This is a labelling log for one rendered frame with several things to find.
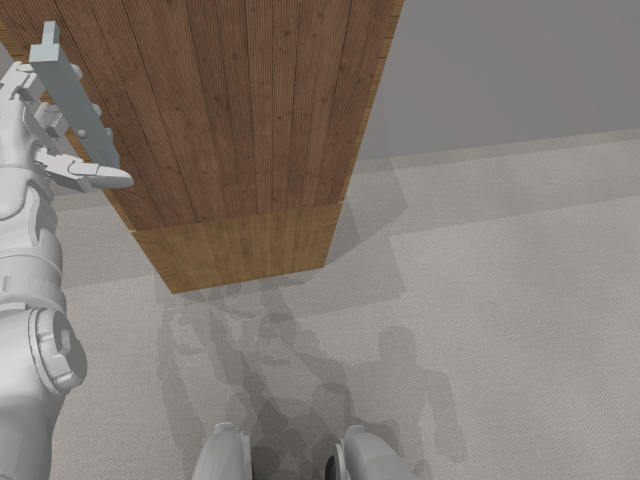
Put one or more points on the right robot thigh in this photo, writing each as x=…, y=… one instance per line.
x=365, y=456

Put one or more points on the handle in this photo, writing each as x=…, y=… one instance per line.
x=51, y=65

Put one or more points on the left robot forearm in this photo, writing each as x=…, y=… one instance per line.
x=30, y=254

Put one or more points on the robot thigh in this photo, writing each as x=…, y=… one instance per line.
x=365, y=456
x=224, y=456

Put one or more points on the robot left upper arm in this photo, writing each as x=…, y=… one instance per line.
x=40, y=362

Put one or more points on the left robot thigh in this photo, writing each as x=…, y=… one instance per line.
x=224, y=456

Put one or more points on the left robot hand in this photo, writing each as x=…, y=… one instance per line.
x=22, y=134

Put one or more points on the cupboard door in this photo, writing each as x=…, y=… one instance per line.
x=220, y=108

